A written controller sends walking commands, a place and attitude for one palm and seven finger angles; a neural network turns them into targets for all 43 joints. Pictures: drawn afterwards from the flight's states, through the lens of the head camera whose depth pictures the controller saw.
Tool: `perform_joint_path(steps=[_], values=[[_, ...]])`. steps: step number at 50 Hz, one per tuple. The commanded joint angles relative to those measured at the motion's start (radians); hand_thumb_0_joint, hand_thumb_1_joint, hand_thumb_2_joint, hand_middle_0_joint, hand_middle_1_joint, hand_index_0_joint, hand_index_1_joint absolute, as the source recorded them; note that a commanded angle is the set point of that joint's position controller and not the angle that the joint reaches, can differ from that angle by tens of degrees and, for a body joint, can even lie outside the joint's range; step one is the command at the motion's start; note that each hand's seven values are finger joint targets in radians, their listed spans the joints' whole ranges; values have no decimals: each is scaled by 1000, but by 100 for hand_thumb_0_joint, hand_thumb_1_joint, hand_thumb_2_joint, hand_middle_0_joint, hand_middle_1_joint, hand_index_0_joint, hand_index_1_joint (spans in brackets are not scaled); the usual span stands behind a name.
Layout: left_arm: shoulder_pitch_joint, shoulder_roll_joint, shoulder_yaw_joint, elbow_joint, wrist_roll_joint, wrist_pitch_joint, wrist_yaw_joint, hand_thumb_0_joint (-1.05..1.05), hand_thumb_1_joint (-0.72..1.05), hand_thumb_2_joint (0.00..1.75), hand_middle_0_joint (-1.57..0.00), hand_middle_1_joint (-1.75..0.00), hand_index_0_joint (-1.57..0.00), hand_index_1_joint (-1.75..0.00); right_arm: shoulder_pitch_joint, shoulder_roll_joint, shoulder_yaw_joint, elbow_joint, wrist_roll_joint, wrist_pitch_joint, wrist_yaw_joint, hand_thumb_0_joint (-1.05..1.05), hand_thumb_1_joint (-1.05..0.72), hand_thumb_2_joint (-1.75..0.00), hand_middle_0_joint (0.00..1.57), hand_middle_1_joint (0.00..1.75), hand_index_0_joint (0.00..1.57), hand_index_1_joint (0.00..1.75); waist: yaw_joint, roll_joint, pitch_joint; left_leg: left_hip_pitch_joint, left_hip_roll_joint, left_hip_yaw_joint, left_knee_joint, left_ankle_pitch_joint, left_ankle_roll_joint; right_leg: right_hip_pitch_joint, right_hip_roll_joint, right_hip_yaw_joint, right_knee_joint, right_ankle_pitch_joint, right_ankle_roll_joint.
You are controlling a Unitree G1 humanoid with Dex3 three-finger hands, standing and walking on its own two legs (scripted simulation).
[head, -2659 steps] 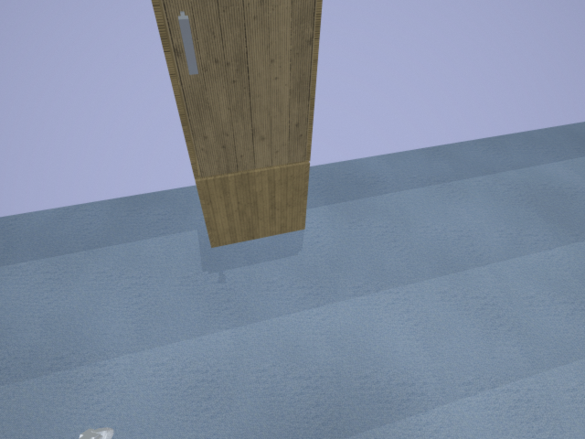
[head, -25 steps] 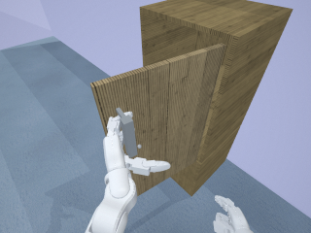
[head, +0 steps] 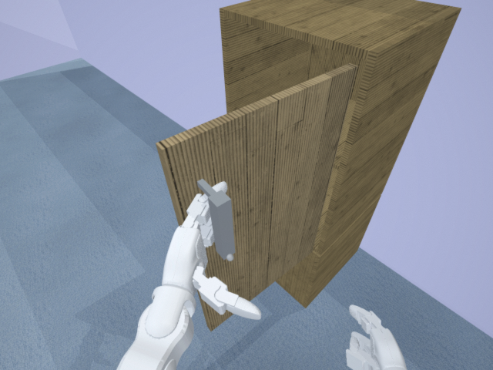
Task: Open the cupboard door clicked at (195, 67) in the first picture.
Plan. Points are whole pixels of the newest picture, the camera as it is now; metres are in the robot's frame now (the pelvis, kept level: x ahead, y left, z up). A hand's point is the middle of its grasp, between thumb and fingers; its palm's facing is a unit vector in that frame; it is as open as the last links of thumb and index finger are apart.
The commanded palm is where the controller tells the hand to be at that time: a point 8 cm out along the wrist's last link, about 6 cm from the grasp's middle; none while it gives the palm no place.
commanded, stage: slide the hand sideways off the handle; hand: left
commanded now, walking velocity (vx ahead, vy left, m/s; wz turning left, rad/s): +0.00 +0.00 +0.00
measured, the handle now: (215, 219) +0.31 +0.08 +0.12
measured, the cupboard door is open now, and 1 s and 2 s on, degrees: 85 84 84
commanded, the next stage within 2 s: draw the hand back to the body in 0.90 s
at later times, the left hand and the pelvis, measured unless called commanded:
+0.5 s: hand (203, 279) +0.21 +0.08 +0.12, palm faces -0.02 -1.00 -0.01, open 16.1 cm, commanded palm +0.17 +0.14 +0.12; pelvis +0.02 -0.02 +0.00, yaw -1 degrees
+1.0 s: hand (166, 309) +0.17 +0.12 +0.11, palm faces +0.01 -1.00 -0.02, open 16.3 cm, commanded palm +0.14 +0.17 +0.12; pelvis +0.02 -0.02 -0.01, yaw +1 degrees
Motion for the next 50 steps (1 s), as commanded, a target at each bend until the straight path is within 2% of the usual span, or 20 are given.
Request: perform_joint_path(steps=[1, 2, 4, 6, 11, 13, 16, 18, 22, 24, 26, 33, 35, 36, 37, 39, 42, 44, 48, 50], values=[[-200, -37, 15, -245, 24, -63, 32, 0, -50, 30, -15, -30, -15, -30, -179, -76, -29, -193, -2, -60, 5, 0, -90, -90, 20, 30, 20, 30, -1, -104, -101, 84, 7, -55, -129, 20, 6, -85, 34, 4, -140, 29, -31], [-183, -39, 16, -256, 24, -62, 30, 0, -50, 30, -15, -30, -15, -30, -181, -75, -27, -199, -4, -57, 5, 0, -90, -90, 20, 30, 20, 30, 0, -78, -114, 94, 6, -48, -128, 29, 8, -84, 31, 8, -141, 37, -30], [-173, -21, 30, -258, 26, -62, 24, 0, -50, 30, -15, -30, -15, -30, -182, -74, -27, -199, -3, -54, 4, 0, -90, -90, 20, 30, 20, 30, -3, -81, -103, 93, 5, -39, -123, 31, 8, -86, 32, 15, -153, 34, -29], [-115, 6, 66, -262, 19, -60, 15, 0, -50, 30, -15, -30, -15, -30, -179, -75, -27, -201, -5, -52, 3, 0, -90, -90, 20, 30, 20, 30, 10, -88, -101, 88, 3, -33, -119, 49, 9, -67, 31, 21, -166, 43, -31], [-14, 41, 119, -309, 0, -63, -8, 0, -50, 30, -15, -30, -15, -30, -169, -74, -25, -215, -5, -49, 3, 0, -90, -90, 20, 30, 20, 30, 18, -64, -96, 86, 4, -18, -116, 84, 9, -52, 34, 22, -164, 90, -29], [29, 40, 127, -341, -9, -70, -18, 0, -50, 30, -15, -30, -15, -30, -167, -76, -28, -225, -3, -51, 3, 0, -90, -90, 20, 30, 20, 30, 11, -62, -100, 92, 5, -9, -107, 106, 11, -57, 36, 22, -155, 131, -25], [145, 70, 161, -395, -22, -91, -32, 0, -50, 30, -15, -30, -15, -30, -143, -80, -34, -234, -3, -65, 6, 0, -90, -90, 20, 30, 20, 30, 22, -43, -123, 86, 4, -4, -91, 148, 12, -35, 37, 23, -131, 197, -26], [191, 81, 176, -428, -33, -109, -49, 0, -50, 30, -15, -30, -15, -30, -129, -85, -36, -240, -1, -73, 5, 0, -90, -90, 20, 30, 20, 30, 12, -65, -120, 79, 4, -1, -77, 162, 14, -45, 38, 20, -118, 233, -20], [205, 109, 204, -450, -54, -145, -80, 0, -50, 30, -15, -30, -15, -30, -108, -92, -42, -241, 0, -104, -7, 0, -90, -90, 20, 30, 20, 30, -5, -87, -84, 63, -1, -5, -48, 132, 20, -87, 35, 34, -128, 197, -10], [245, 115, 214, -467, -66, -166, -102, 0, -50, 30, -15, -30, -15, -30, -93, -94, -46, -243, 3, -125, -12, 0, -90, -90, 20, 30, 20, 30, -2, -58, -103, 64, -4, -3, -34, 139, 20, -91, 34, 37, -118, 207, -10], [292, 151, 257, -458, -84, -182, -123, 0, -50, 30, -15, -30, -15, -30, -77, -101, -48, -236, 6, -144, -17, 0, -90, -90, 20, 30, 20, 30, 5, -75, -101, 40, -6, -6, -23, 138, 20, -86, 32, 44, -115, 210, -9], [385, 191, 336, -459, -136, -218, -191, 0, -50, 30, -15, -30, -15, -30, -57, -106, -58, -228, 14, -191, -31, 0, -90, -90, 20, 30, 20, 30, 8, -89, -96, -6, -12, -9, 13, 147, 20, -103, 27, 54, -92, 252, 1], [431, 200, 361, -471, -155, -229, -210, 0, -50, 30, -15, -30, -15, -30, -53, -105, -62, -229, 17, -202, -33, 0, -90, -90, 20, 30, 20, 30, 18, -64, -117, -10, -13, -9, 21, 159, 18, -98, 27, 52, -78, 276, 1], [454, 201, 364, -462, -160, -232, -219, 0, -50, 30, -15, -30, -15, -30, -52, -105, -64, -226, 17, -205, -34, 0, -90, -90, 20, 30, 20, 30, 20, -82, -123, -15, -13, -11, 27, 169, 19, -88, 26, 52, -72, 293, 2], [465, 200, 365, -478, -167, -238, -228, 0, -50, 30, -15, -30, -15, -30, -55, -106, -64, -229, 20, -210, -34, 0, -90, -90, 20, 30, 20, 30, 19, -58, -118, -24, -13, -9, 27, 165, 17, -96, 26, 51, -65, 292, 3], [456, 187, 343, -497, -178, -249, -251, 0, -50, 30, -15, -30, -15, -30, -47, -108, -65, -232, 21, -224, -36, 0, -90, -90, 20, 30, 20, 30, 6, -69, -113, -27, -14, -14, 34, 157, 20, -118, 29, 44, -59, 283, 6], [468, 215, 367, -499, -186, -263, -272, 0, -50, 30, -15, -30, -15, -30, -42, -111, -70, -226, 22, -243, -40, 0, -90, -90, 20, 30, 20, 30, 6, -66, -104, -45, -16, -21, 53, 146, 20, -133, 25, 54, -60, 252, 4], [467, 194, 342, -505, -190, -273, -284, 0, -50, 30, -15, -30, -15, -30, -42, -113, -70, -229, 23, -258, -42, 0, -90, -90, 20, 30, 20, 30, 2, -57, -100, -49, -18, -25, 59, 132, 20, -152, 26, 52, -56, 225, 4], [431, 188, 314, -504, -181, -273, -280, 0, -50, 30, -15, -30, -15, -30, -37, -117, -68, -226, 23, -279, -44, 0, -90, -90, 20, 30, 20, 30, -6, -58, -85, -60, -16, -35, 61, 93, 21, -186, 31, 39, -46, 160, 2], [445, 205, 337, -490, -172, -266, -268, 0, -50, 30, -15, -30, -15, -30, -38, -114, -69, -224, 23, -282, -46, 0, -90, -90, 20, 30, 20, 30, 6, -63, -91, -70, -14, -38, 55, 77, 19, -186, 32, 35, -42, 125, -3]])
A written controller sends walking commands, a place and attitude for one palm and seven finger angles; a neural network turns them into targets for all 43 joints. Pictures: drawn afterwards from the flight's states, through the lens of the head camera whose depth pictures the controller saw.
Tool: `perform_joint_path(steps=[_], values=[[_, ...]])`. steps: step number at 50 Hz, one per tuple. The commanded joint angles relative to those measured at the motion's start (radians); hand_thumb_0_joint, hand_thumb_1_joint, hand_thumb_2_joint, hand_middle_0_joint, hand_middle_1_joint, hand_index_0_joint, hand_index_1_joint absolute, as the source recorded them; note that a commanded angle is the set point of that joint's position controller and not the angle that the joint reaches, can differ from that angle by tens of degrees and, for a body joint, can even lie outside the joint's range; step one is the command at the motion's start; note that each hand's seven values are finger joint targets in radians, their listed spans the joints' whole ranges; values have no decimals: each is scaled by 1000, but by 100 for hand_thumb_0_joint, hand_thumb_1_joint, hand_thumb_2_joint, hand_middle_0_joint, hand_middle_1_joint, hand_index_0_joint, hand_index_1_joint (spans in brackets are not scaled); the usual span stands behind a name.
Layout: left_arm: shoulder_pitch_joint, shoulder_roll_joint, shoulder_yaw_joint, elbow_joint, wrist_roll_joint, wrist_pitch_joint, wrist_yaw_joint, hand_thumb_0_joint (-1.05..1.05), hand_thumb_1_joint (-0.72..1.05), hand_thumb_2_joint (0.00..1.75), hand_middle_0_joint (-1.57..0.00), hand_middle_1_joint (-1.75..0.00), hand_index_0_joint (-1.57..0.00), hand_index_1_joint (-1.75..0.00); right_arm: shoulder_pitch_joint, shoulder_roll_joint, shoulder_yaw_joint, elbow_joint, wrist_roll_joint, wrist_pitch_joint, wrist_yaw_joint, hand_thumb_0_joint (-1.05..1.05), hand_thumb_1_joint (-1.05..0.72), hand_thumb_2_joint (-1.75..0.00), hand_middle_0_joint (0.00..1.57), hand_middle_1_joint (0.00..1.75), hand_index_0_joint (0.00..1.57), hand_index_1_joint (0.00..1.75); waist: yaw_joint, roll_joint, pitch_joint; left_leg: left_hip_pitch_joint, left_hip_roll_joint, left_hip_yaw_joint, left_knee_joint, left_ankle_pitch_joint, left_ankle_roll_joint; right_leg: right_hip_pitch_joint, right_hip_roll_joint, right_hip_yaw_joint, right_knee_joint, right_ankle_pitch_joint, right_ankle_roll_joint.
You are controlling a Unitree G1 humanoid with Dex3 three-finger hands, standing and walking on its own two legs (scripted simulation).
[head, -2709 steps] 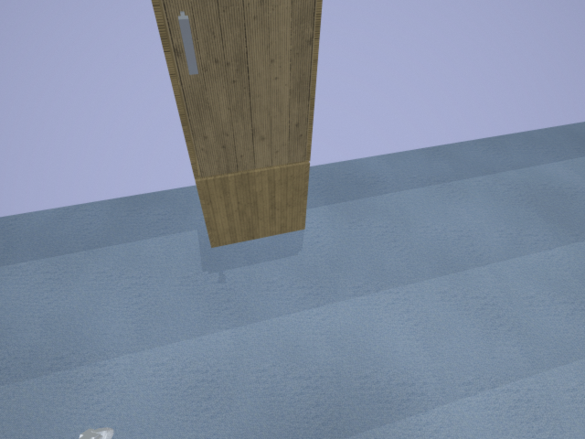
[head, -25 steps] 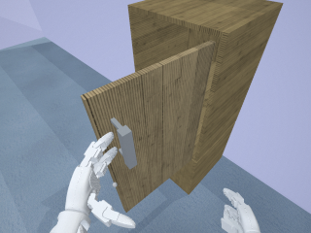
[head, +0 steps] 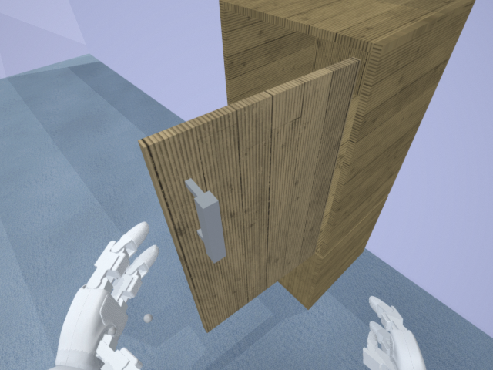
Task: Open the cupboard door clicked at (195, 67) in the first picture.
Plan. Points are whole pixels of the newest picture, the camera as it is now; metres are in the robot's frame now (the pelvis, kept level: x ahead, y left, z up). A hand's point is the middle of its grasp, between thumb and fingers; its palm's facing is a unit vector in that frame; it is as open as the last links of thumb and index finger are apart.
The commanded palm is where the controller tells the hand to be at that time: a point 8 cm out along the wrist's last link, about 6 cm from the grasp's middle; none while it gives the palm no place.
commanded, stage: draw the hand back to the body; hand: left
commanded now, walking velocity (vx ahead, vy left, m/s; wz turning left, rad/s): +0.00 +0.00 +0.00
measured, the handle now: (204, 220) +0.29 +0.10 +0.13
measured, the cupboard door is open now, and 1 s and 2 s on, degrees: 84 84 84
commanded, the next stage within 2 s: step back with the hand held close in 1.58 s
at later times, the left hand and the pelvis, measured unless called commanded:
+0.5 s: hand (108, 298) +0.16 +0.18 +0.15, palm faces +0.02 -1.00 -0.07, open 16.2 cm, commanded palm +0.13 +0.24 +0.16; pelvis -0.01 +0.02 +0.01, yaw +0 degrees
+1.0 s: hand (62, 254) +0.20 +0.25 +0.17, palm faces +0.35 -0.86 -0.37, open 11.5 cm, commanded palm +0.16 +0.30 +0.19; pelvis +0.02 +0.03 +0.03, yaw -3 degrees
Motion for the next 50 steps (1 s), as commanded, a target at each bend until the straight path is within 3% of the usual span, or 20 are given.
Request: perform_joint_path(steps=[1, 6, 8, 11, 14, 17, 20, 22, 25, 26, 28, 30, 38, 42, 46, 48, 50], values=[[-59, 103, 66, -226, 8, -64, 16, 0, -50, 30, -15, -30, -15, -30, -120, -83, -32, -178, 4, -72, -8, 0, -90, -90, 20, 30, 20, 30, -10, -86, -36, 56, -43, -7, -89, 158, 45, -71, 4, 60, -158, 195, 17], [-107, 105, 80, -256, 8, -28, 37, 0, -50, 30, -15, -30, -15, -30, -133, -78, -18, -180, 8, -71, -12, 0, -90, -90, 20, 30, 20, 30, -1, -32, -28, 69, -37, -13, -119, 131, 41, -66, 9, 39, -161, 154, 10], [-123, 110, 98, -238, -7, -8, 36, 0, -50, 30, -15, -30, -15, -30, -138, -78, -13, -176, 11, -72, -16, 0, -90, -90, 20, 30, 20, 30, -6, -64, -12, 65, -36, -15, -133, 112, 41, -67, 10, 37, -177, 136, 15], [-138, 134, 132, -223, -19, 23, 23, 0, -50, 30, -15, -30, -15, -30, -150, -83, -10, -164, 12, -74, -23, 0, -90, -90, 20, 30, 20, 30, 0, -65, -10, 72, -34, -18, -143, 113, 42, -50, 10, 42, -198, 128, 14], [-162, 126, 130, -239, -34, 52, 3, 0, -50, 30, -15, -30, -15, -30, -153, -87, -3, -162, 16, -78, -25, 0, -90, -90, 20, 30, 20, 30, -4, -23, -14, 92, -34, -17, -164, 117, 39, -43, 13, 30, -201, 141, 15], [-179, 140, 149, -239, -46, 68, -2, 0, -50, 30, -15, -30, -15, -30, -160, -90, -2, -157, 17, -88, -27, 0, -90, -90, 20, 30, 20, 30, -2, -39, -8, 100, -32, -26, -185, 109, 38, -33, 16, 24, -211, 133, 15], [-197, 164, 181, -250, -49, 78, -5, 0, -50, 30, -15, -30, -15, -30, -157, -94, -1, -148, 20, -93, -28, 0, -90, -90, 20, 30, 20, 30, 1, -12, -7, 112, -33, -25, -197, 119, 35, -24, 20, 19, -217, 143, 13], [-204, 177, 204, -237, -53, 88, -6, 0, -43, 33, -15, -30, -15, -30, -159, -95, -2, -143, 19, -95, -30, 0, -90, -90, 20, 30, 20, 30, 3, -39, -16, 118, -32, -27, -205, 124, 36, -13, 21, 17, -224, 147, 15], [-223, 184, 224, -231, -65, 101, -18, 0, -32, 37, -16, -30, -16, -30, -159, -99, -2, -135, 23, -95, -32, 0, -90, -90, 20, 30, 20, 30, 4, -11, -18, 136, -33, -27, -217, 140, 33, -7, 24, 14, -232, 166, 13], [-256, 316, 250, -296, 89, 52, 116, 0, -29, 39, -16, -30, -16, -30, -177, -80, 1, -146, 5, -88, -52, 0, -90, -90, 20, 30, 20, 30, 29, -18, 22, 133, -29, -7, -247, 98, 29, 20, 12, 68, -309, 129, 2], [-167, 211, 199, -211, 125, 41, 201, 0, -22, 42, -16, -30, -16, -30, -169, -72, 6, -120, -14, -71, -62, 0, -90, -90, 20, 30, 20, 30, 9, -55, 88, 155, -28, 2, -254, 101, 31, 7, 5, 71, -350, 106, 2], [-169, 216, 196, -228, 151, 22, 236, 0, -15, 45, -16, -30, -16, -30, -168, -79, 2, -111, -22, -56, -56, 0, -90, -90, 20, 30, 20, 30, 8, -22, 45, 198, -20, 2, -285, 141, 31, 58, 3, 64, -340, 154, 3], [-173, 258, 249, -220, 188, -18, 291, 0, 13, 57, -17, -30, -17, -30, -184, -87, -9, -76, -35, -26, -47, 0, -90, -90, 20, 30, 20, 30, 12, 17, 18, 275, -8, 6, -360, 252, 30, 163, 4, 65, -360, 259, 1], [-192, 276, 289, -197, 187, -19, 298, 0, 27, 63, -18, -30, -18, -30, -190, -90, -16, -66, -37, -10, -46, 0, -90, -90, 20, 30, 20, 30, 14, -21, 21, 293, -5, 11, -374, 293, 30, 188, 5, 65, -371, 300, 5], [-202, 291, 324, -172, 186, -22, 302, 0, 41, 69, -18, -30, -18, -30, -194, -93, -21, -51, -37, 6, -42, 0, -90, -90, 20, 30, 20, 30, 19, -14, 12, 306, -3, 10, -382, 348, 27, 217, 6, 65, -372, 339, 3], [-216, 290, 331, -178, 185, -21, 301, 0, 48, 72, -19, -30, -19, -30, -195, -93, -22, -51, -36, 12, -38, 0, -90, -90, 20, 30, 20, 30, 17, 19, 13, 317, -1, 11, -386, 374, 23, 215, 5, 65, -369, 351, 4], [-217, 304, 357, -168, 182, -21, 304, 0, 55, 75, -19, -30, -19, -30, -194, -93, -25, -46, -37, 16, -36, 0, -90, -90, 20, 30, 20, 30, 20, -1, 4, 325, 0, 13, -383, 408, 24, 223, 6, 64, -369, 379, 5]])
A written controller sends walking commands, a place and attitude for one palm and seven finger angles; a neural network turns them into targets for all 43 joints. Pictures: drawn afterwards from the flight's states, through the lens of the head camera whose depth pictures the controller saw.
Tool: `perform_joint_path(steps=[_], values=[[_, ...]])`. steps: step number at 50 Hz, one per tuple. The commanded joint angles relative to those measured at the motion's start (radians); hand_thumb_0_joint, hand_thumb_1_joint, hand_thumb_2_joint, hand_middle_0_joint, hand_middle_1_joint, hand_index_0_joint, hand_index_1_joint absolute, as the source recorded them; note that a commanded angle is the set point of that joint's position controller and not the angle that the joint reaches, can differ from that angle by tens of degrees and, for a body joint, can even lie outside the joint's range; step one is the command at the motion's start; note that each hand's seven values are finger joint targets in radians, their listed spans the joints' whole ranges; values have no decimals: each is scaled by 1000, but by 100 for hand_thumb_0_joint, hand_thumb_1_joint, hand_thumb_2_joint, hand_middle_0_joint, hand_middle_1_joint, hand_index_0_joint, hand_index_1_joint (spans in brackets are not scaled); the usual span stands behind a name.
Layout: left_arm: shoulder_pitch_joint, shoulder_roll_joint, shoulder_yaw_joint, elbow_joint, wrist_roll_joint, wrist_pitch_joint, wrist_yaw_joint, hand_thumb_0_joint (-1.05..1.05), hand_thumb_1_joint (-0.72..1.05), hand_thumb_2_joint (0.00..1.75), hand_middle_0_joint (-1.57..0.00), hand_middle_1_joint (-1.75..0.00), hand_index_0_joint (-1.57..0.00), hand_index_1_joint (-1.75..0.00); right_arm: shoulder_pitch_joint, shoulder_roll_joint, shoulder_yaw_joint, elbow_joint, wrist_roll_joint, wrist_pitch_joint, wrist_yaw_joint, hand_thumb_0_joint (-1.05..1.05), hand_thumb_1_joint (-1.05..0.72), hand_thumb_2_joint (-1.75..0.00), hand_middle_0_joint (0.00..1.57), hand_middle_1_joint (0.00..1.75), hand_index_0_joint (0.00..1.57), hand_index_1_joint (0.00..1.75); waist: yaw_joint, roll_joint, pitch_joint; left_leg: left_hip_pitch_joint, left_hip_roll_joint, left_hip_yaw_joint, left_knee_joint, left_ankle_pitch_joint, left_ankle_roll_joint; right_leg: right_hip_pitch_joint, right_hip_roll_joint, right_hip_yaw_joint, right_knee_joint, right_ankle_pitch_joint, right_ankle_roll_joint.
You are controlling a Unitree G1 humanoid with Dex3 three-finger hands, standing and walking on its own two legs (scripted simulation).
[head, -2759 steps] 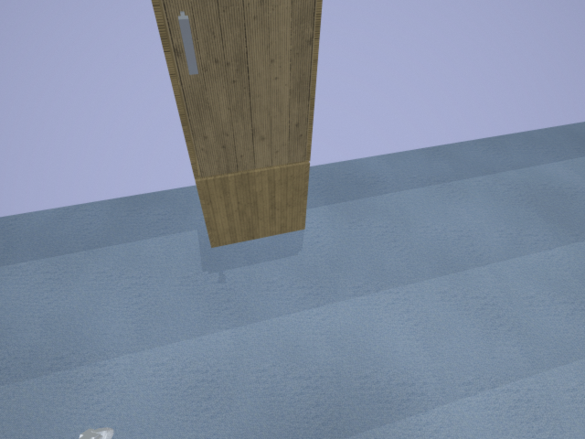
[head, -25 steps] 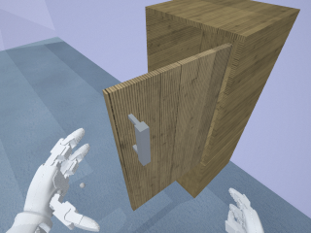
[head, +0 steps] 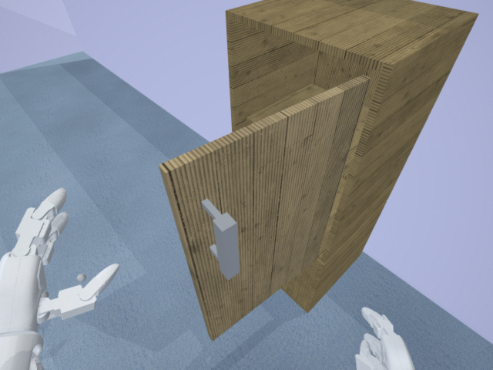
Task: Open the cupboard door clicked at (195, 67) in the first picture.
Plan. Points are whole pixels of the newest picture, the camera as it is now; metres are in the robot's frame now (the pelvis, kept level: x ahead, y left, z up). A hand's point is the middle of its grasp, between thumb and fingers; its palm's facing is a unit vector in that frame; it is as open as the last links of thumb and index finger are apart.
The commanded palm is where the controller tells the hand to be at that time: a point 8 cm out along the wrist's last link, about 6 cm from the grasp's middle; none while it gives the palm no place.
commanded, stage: draw the hand back to the body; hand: left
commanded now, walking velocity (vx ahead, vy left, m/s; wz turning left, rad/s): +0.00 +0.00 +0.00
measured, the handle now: (219, 239) +0.28 +0.08 +0.11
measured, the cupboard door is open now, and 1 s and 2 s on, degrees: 84 84 84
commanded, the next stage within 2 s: step back with the hand held close in 0.58 s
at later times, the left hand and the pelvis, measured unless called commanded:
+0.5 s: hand (76, 260) +0.19 +0.24 +0.15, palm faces +0.44 -0.81 -0.38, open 7.5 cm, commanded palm +0.14 +0.28 +0.17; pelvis +0.01 -0.01 +0.00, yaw +0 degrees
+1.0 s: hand (74, 271) +0.18 +0.25 +0.14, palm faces +0.31 -0.82 -0.49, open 7.4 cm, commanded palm +0.13 +0.29 +0.18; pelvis -0.03 +0.00 +0.00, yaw -3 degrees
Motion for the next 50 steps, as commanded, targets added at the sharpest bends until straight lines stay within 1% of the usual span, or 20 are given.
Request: perform_joint_path(steps=[1, 6, 10, 11, 13, 15, 21, 28, 29, 34, 35, 36, 37, 38, 39, 40, 41, 44, 46, 50], values=[[-70, 167, 146, -192, -1, -70, 20, 0, 58, 76, -19, -30, -19, -30, -134, -115, -49, -159, 3, -44, -7, 0, -90, -90, 20, 30, 20, 30, -2, -2, -79, 55, 23, -49, -81, 313, -7, -26, 21, 5, -58, 254, -32], [-129, 194, 190, -179, -9, -68, 22, 0, 76, 84, -19, -30, -19, -30, -136, -116, -53, -152, 5, -27, -7, 0, -90, -90, 20, 30, 20, 30, -4, 30, -76, 62, 22, -41, -86, 315, -8, -21, 17, 10, -68, 265, -32], [-162, 208, 223, -144, -19, -69, 23, 0, 90, 90, -20, -30, -20, -30, -141, -114, -57, -146, 8, -15, -9, 0, -90, -90, 20, 30, 20, 30, -6, 13, -80, 75, 22, -31, -88, 313, -4, -25, 16, 12, -75, 277, -27], [-159, 196, 209, -136, -17, -67, 21, 0, 90, 90, -20, -30, -20, -30, -143, -116, -57, -143, 7, -15, -9, 0, -90, -90, 20, 30, 20, 30, -5, 38, -74, 75, 20, -30, -89, 314, -4, -19, 15, 14, -79, 279, -29], [-145, 170, 183, -124, -19, -66, 16, 0, 90, 90, -20, -30, -20, -30, -145, -118, -57, -146, 8, -13, -4, 0, -90, -90, 20, 30, 20, 30, -9, 15, -61, 74, 22, -33, -96, 305, -3, -28, 17, 11, -83, 265, -25], [-147, 181, 186, -150, -18, -70, 15, 0, 90, 90, -20, -30, -20, -30, -142, -120, -61, -147, 7, -15, -2, 0, -90, -90, 20, 30, 20, 30, -7, 24, -92, 89, 19, -29, -90, 328, 0, -17, 15, 13, -79, 291, -25], [-148, 216, 218, -154, -17, -74, 18, 0, 90, 90, -20, -30, -20, -30, -148, -117, -64, -143, 6, -16, -8, 0, -90, -90, 20, 30, 20, 30, -1, -1, -98, 83, 14, -23, -85, 306, 2, -7, 15, 19, -89, 299, -26], [-155, 196, 206, -129, -22, -77, 14, 0, 90, 90, -20, -30, -20, -30, -151, -112, -63, -138, 8, -15, -9, 0, -90, -90, 20, 30, 20, 30, -8, 4, -66, 84, 12, -14, -90, 269, 5, -30, 14, 23, -109, 274, -21], [-162, 194, 200, -141, -20, -80, 13, 0, 90, 90, -20, -30, -20, -30, -153, -113, -64, -138, 8, -17, -8, 0, -90, -90, 20, 30, 20, 30, -9, 26, -75, 90, 11, -16, -91, 270, 5, -28, 15, 26, -108, 271, -23], [-157, 196, 203, -126, -22, -84, 13, 0, 90, 90, -20, -30, -20, -30, -157, -111, -65, -135, 8, -20, -9, 0, -90, -90, 20, 30, 20, 30, -7, -1, -65, 87, 11, -14, -96, 247, 6, -35, 14, 28, -119, 250, -20], [-221, 230, 228, -155, -23, -89, 17, 0, 90, 90, -20, -30, -20, -30, -158, -115, -66, -133, 8, -23, -10, 0, -90, -90, 20, 30, 20, 30, -9, 0, -85, 92, 9, -15, -92, 245, 8, -30, 13, 31, -119, 253, -20], [-373, 388, 378, -188, -11, -136, 26, 0, 90, 90, -20, -30, -20, -30, -137, -115, -49, -171, 22, -3, -7, 0, -90, -90, 20, 30, 20, 30, -48, 50, 33, 22, 26, -35, -72, 166, 16, -140, -37, 120, -161, 305, -26], [-235, 288, 304, -92, -18, -138, 8, 0, 90, 90, -20, -30, -20, -30, -146, -111, -61, -143, 15, 8, -9, 0, -90, -90, 20, 30, 20, 30, -50, -47, -2, 16, 31, -42, -45, 168, 18, -140, -58, 126, -158, 354, -25], [-136, 231, 253, -55, -15, -129, -4, 0, 90, 90, -20, -30, -20, -30, -140, -119, -68, -154, 16, 21, -5, 0, -90, -90, 20, 30, 20, 30, -54, -73, -29, 32, 31, -32, -31, 182, 18, -144, -66, 132, -147, 387, -21], [-97, 209, 227, -64, -12, -125, -9, 0, 90, 90, -20, -30, -20, -30, -138, -123, -72, -163, 15, 32, -3, 0, -90, -90, 20, 30, 20, 30, -55, -61, -54, 35, 35, -22, -22, 206, 18, -141, -73, 128, -132, 421, -16], [-73, 205, 222, -75, -10, -124, -9, 0, 90, 90, -20, -30, -20, -30, -135, -126, -76, -169, 15, 41, 0, 0, -90, -90, 20, 30, 20, 30, -58, -58, -80, 35, 43, -17, -21, 235, 16, -134, -75, 123, -112, 450, -12], [-74, 209, 219, -112, -7, -127, -6, 0, 90, 90, -20, -30, -20, -30, -134, -132, -81, -174, 14, 47, -3, 0, -90, -90, 20, 30, 20, 30, -58, -17, -115, 36, 51, -22, -27, 293, 13, -103, -74, 102, -81, 480, -12], [-46, 249, 255, -163, -6, -125, 7, 0, 90, 90, -20, -30, -20, -30, -129, -132, -88, -200, 19, 64, -5, 0, -90, -90, 20, 30, 20, 30, -58, -32, -175, 42, 74, -21, -28, 381, 13, -96, -60, 96, -30, 512, -4], [-37, 288, 296, -192, -5, -128, 18, 0, 90, 90, -20, -30, -20, -30, -134, -131, -92, -206, 19, 72, -13, 0, -90, -90, 20, 30, 20, 30, -56, -18, -189, 18, 81, -32, -31, 410, 12, -81, -59, 87, -1, 510, -4], [5, 290, 316, -238, -7, -137, 29, 0, 90, 90, -20, -30, -20, -30, -126, -125, -97, -231, 25, 76, -12, 0, -90, -90, 20, 30, 20, 30, -57, 15, -199, -42, 101, -47, -44, 386, 16, -81, -40, 93, 51, 453, -2]])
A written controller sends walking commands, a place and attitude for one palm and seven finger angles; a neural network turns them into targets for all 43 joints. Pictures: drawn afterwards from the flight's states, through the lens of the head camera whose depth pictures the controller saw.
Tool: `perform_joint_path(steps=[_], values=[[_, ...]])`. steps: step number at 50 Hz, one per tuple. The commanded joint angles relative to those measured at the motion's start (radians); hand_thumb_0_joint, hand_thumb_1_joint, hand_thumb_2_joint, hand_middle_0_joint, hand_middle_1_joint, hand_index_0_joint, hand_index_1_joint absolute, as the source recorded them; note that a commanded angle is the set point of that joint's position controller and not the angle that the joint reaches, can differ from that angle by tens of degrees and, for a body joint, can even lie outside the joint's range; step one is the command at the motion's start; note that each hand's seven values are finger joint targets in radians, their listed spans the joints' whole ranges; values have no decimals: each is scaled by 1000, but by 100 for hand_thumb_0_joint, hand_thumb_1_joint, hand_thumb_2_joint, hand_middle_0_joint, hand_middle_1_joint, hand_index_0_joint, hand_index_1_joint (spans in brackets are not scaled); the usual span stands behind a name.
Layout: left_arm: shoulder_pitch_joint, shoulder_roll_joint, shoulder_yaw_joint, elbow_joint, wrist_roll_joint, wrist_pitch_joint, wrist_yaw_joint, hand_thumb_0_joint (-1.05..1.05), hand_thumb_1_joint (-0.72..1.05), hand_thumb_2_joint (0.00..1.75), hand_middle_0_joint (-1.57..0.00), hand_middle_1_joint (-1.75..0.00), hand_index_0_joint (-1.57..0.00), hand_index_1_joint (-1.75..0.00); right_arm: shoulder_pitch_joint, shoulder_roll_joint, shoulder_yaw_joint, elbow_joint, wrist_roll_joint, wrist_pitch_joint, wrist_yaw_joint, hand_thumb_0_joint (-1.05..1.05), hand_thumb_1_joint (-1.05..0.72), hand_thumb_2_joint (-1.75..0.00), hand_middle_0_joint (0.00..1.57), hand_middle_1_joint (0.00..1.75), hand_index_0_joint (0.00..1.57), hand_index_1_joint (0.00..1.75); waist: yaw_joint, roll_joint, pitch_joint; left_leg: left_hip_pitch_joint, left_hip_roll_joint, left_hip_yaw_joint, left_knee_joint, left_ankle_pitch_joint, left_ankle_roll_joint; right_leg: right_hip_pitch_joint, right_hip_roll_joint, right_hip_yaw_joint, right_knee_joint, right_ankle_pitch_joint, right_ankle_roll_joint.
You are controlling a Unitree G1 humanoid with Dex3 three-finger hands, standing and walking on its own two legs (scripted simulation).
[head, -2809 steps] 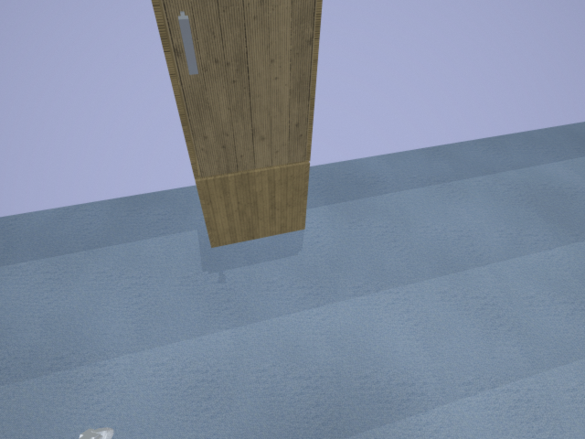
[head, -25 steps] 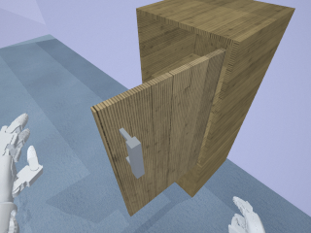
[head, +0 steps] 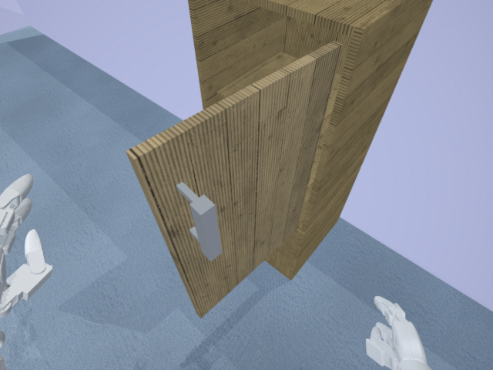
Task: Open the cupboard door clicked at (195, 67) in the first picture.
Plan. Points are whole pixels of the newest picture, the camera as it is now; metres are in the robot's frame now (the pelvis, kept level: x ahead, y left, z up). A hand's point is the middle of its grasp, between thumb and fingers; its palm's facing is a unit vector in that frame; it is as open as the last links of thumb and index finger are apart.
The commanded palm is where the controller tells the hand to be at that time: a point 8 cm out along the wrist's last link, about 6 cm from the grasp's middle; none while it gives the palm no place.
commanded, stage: step back with the hand held close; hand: left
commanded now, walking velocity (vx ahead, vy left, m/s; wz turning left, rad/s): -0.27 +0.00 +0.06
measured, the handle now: (198, 222) +0.30 +0.10 +0.10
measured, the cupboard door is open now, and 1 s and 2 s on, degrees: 84 84 84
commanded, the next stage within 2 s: stop stepping back and stand still in 0.74 s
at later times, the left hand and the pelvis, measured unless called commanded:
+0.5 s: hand out of the picture +0.10 +0.29 +0.16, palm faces +0.48 -0.75 -0.46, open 7.4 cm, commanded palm +0.03 +0.33 +0.17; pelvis -0.10 +0.02 -0.02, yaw +3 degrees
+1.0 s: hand out of the picture +0.01 +0.28 +0.16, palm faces +0.33 -0.80 -0.50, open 7.4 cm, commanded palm -0.06 +0.32 +0.17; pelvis -0.21 +0.03 +0.00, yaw -1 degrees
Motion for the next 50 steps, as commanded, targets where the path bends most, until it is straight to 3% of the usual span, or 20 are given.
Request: perform_joint_path(steps=[1, 8, 12, 15, 18, 20, 22, 25, 28, 30, 32, 33, 35, 40, 42, 43, 44, 46, 48, 50], values=[[13, 220, 202, -263, -1, -85, 44, 0, 90, 90, -20, -30, -20, -30, -78, -107, -44, -174, 3, -44, -12, 0, -90, -90, 20, 30, 20, 30, 4, 69, -228, 37, 81, -100, -43, 323, 16, 71, -59, 44, 44, 384, -5], [35, 179, 199, -250, 10, -113, 55, 0, 90, 90, -20, -30, -20, -30, -52, -119, -45, -181, 5, -79, -8, 0, -90, -90, 20, 30, 20, 30, -7, 109, -144, -248, 134, -156, -146, -122, 52, 109, -24, 33, 152, 121, 2], [-17, 172, 194, -256, 23, -133, 62, 0, 90, 90, -20, -30, -20, -30, -29, -123, -48, -174, 6, -108, -11, 0, -90, -90, 20, 30, 20, 30, -20, 33, -92, -351, 105, -165, -108, -376, 56, 55, -45, 86, 103, -53, -12], [-53, 177, 183, -272, 26, -147, 71, 0, 90, 90, -20, -30, -20, -30, -10, -116, -48, -152, -3, -125, -9, 0, -90, -90, 20, 30, 20, 30, -29, -62, -77, -192, 38, -135, 46, -337, 21, -182, -112, 175, -65, -275, -55], [-75, 190, 185, -294, 27, -158, 86, 0, 90, 90, -20, -30, -20, -30, -4, -114, -38, -125, -13, -137, -12, 0, -90, -90, 20, 30, 20, 30, -35, -38, -102, -89, 35, -161, 73, -264, 14, -267, -128, 151, -55, -246, -61], [-70, 190, 200, -295, 28, -163, 89, 0, 90, 90, -20, -30, -20, -30, -15, -121, -36, -131, -12, -145, -17, 0, -90, -90, 20, 30, 20, 30, -30, 68, -104, -201, 100, -245, -95, -369, 37, -165, -53, 73, 69, -239, -22], [-65, 187, 229, -290, 35, -168, 88, 0, 90, 90, -20, -30, -20, -30, -29, -126, -41, -138, -12, -158, -22, 0, -90, -90, 20, 30, 20, 30, -12, 243, -128, -432, 253, -406, -349, -557, 97, 90, 56, -27, 405, -157, 12], [-24, 172, 211, -233, 18, -170, 81, 0, 90, 90, -20, -30, -20, -30, -17, -104, -55, -115, -9, -172, 0, 0, -90, -90, 20, 30, 20, 30, -15, 167, -134, -337, 257, -332, -327, -403, 109, 17, 69, -23, 515, -266, -11], [-1, 151, 168, -248, 2, -162, 77, 0, 90, 90, -20, -30, -20, -30, -29, -90, -41, -91, -17, -182, 16, 0, -90, -90, 20, 30, 20, 30, -15, 184, -126, -218, 223, -280, -309, -296, 72, 13, 52, -50, 254, -285, -23], [-23, 155, 148, -257, -5, -152, 66, 0, 90, 90, -20, -30, -20, -30, -54, -96, -34, -85, -19, -175, 26, 0, -90, -90, 20, 30, 20, 30, -5, 139, -98, -194, 157, -211, -216, -230, 22, 36, 27, -23, -36, -195, -38], [-65, 210, 161, -274, 0, -159, 63, 0, 90, 90, -20, -30, -20, -30, -41, -72, -34, -71, -14, -154, 29, 0, -90, -90, 20, 30, 20, 30, -17, -157, -118, -35, -2, -56, 192, -119, -54, -179, -238, 296, -267, -36, -107], [-118, 235, 163, -273, 2, -162, 65, 0, 90, 90, -20, -30, -20, -30, -50, -79, -36, -71, -15, -159, 25, 0, -90, -90, 20, 30, 20, 30, -2, -202, -132, -63, -34, -84, 409, -177, -60, -238, -338, 343, -245, 116, -171], [-59, 203, 163, -227, 16, -129, 58, 0, 90, 90, -20, -30, -20, -30, -51, -59, -36, -77, -9, -146, 21, 0, -90, -90, 20, 30, 20, 30, -14, -220, -175, -225, -33, -128, 516, -205, -51, -26, -280, 207, -63, 644, -145], [-48, 231, 209, -275, 26, -129, 72, 0, 90, 90, -20, -30, -20, -30, -81, -59, -5, -99, -13, -113, -21, 0, -90, -90, 20, 30, 20, 30, -16, -111, -199, -141, -33, -65, 103, -88, -39, 149, -216, 148, 58, 936, -108], [-55, 239, 203, -330, 18, -147, 68, 0, 90, 90, -20, -30, -20, -30, -63, -86, -21, -100, -8, -113, -27, 0, -90, -90, 20, 30, 20, 30, -20, 6, -226, 15, 54, -122, -136, 461, -19, 123, -104, 65, 159, 724, -21], [-26, 245, 221, -360, 14, -156, 63, 0, 90, 90, -20, -30, -20, -30, -46, -111, -47, -117, -6, -121, -16, 0, -90, -90, 20, 30, 20, 30, 4, 122, -288, 183, 167, -209, -91, 827, 20, 7, -22, 38, 208, 280, 9], [44, 227, 218, -339, 3, -163, 51, 0, 90, 90, -20, -30, -20, -30, -23, -114, -58, -126, 1, -139, 8, 0, -90, -90, 20, 30, 20, 30, 9, 164, -330, 294, 238, -230, -82, 931, 61, -91, 17, 29, 264, -104, 2], [100, 229, 245, -357, -5, -159, 43, 0, 90, 90, -20, -30, -20, -30, -20, -91, -51, -125, -30, -175, 23, 0, -90, -90, 20, 30, 20, 30, -2, 316, -276, 185, 261, -317, -135, 744, 97, -132, 33, 35, 409, -291, 2], [88, 189, 207, -369, 1, -146, 51, 0, 90, 90, -20, -30, -20, -30, 7, -91, -50, -105, -11, -190, 34, 0, -90, -90, 20, 30, 20, 30, -25, 162, -218, 130, 235, -278, -150, 507, 103, -128, 32, 15, 383, -211, 10], [110, 174, 194, -323, -4, -116, 57, 0, 90, 90, -20, -30, -20, -30, -14, -96, -43, -102, -2, -189, 31, 0, -90, -90, 20, 30, 20, 30, -34, 143, -159, 13, 203, -255, -248, 79, 82, -65, 34, -19, 312, -206, 15]])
